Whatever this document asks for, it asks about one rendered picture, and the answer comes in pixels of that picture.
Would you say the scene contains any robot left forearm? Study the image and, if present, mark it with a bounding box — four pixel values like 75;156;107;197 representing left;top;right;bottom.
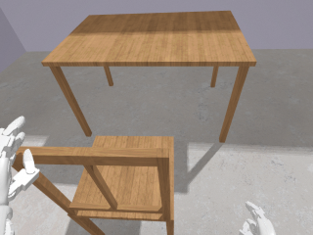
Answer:
0;205;15;235

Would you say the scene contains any table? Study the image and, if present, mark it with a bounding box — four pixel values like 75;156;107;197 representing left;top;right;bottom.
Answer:
41;10;257;143

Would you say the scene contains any robot left hand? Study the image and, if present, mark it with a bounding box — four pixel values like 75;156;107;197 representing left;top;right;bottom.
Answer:
0;116;40;206

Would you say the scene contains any robot right hand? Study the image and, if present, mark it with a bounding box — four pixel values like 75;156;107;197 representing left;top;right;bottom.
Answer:
239;201;276;235

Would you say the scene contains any chair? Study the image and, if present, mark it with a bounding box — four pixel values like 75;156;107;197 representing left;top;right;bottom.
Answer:
12;135;174;235

